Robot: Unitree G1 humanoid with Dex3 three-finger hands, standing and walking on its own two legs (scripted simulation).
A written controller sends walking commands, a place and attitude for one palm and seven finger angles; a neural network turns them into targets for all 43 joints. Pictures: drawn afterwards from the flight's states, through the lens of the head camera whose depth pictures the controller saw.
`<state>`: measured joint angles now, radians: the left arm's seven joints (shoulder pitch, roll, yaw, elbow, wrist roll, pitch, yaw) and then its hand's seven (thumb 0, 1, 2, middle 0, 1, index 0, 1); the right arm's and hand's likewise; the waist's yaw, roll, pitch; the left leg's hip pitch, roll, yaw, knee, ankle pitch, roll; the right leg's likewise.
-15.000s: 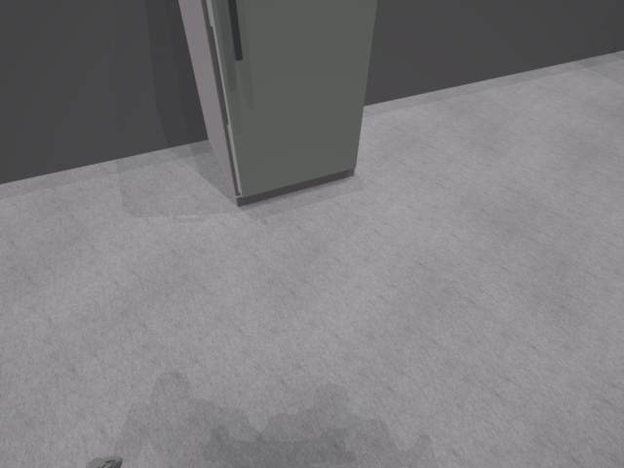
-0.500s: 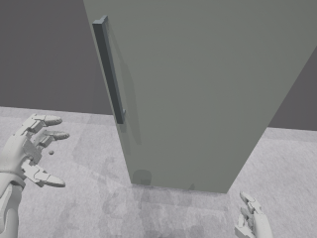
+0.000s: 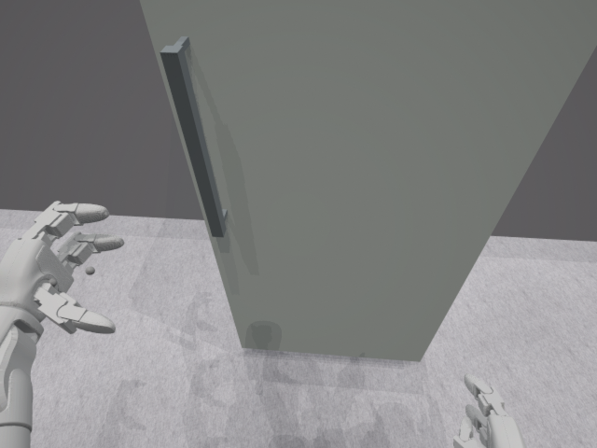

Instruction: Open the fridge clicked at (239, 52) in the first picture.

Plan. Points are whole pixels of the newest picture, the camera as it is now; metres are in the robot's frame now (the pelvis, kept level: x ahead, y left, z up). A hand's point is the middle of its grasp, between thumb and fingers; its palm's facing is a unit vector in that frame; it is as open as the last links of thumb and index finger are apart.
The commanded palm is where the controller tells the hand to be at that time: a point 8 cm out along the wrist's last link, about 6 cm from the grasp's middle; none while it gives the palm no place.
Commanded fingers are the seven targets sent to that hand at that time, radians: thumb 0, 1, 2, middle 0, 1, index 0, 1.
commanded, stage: raise the hand to about handle height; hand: left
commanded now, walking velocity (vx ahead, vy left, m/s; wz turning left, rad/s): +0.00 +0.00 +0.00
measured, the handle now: (204, 153) +0.52 +0.21 +0.13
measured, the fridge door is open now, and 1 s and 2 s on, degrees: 0 0 0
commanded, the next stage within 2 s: move the hooked fingers beside the handle in 0.16 s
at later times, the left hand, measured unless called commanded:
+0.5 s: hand (94, 256) +0.29 +0.28 +0.13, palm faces +0.07 -1.00 -0.03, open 14.0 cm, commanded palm +0.27 +0.32 +0.14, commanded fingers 0.00 -0.50 0.30 -0.30 -1.20 -0.30 -1.20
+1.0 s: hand (122, 223) +0.35 +0.27 +0.13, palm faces +0.04 -1.00 -0.01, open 14.0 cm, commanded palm +0.33 +0.32 +0.13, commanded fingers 0.00 -0.50 0.30 -0.30 -1.20 -0.30 -1.20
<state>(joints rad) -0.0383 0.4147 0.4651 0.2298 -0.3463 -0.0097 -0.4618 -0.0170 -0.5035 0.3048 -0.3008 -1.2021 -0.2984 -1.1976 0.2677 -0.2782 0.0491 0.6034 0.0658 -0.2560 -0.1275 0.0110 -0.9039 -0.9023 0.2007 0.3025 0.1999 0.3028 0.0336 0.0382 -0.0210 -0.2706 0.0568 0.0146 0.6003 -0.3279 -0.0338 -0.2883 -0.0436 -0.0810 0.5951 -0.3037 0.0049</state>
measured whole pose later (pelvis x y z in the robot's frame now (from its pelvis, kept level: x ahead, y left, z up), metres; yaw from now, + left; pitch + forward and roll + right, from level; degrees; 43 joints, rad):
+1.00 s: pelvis +0.00 +0.00 +0.00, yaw +0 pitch +3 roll +0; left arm -0.38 0.47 0.44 0.61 -0.28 -0.08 -0.46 -0.02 -0.50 0.30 -0.30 -1.20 -0.30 -1.20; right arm 0.31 -0.29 0.04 0.63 0.06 -0.18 -0.12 0.01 -0.90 -0.90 0.20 0.30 0.20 0.30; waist -0.01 0.03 -0.03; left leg -0.35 0.05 0.02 0.62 -0.33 -0.03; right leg -0.36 -0.05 -0.07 0.61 -0.30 0.01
